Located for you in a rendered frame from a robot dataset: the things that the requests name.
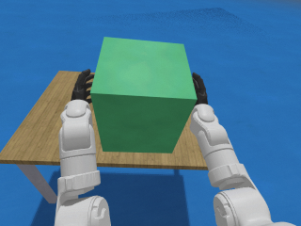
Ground carton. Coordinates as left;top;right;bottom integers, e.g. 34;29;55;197
90;37;198;153

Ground robot right forearm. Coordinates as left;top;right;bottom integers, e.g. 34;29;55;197
189;104;271;218

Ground robot right hand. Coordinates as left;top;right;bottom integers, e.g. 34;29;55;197
192;73;208;109

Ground table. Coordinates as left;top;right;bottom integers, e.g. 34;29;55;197
0;71;208;204

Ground robot right upper arm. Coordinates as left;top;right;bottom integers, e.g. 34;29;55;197
213;186;296;226

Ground robot left hand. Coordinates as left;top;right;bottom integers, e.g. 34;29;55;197
71;69;95;104

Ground robot left upper arm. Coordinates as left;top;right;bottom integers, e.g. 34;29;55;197
55;195;111;226

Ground robot left forearm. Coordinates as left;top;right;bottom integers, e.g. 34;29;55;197
54;99;101;226

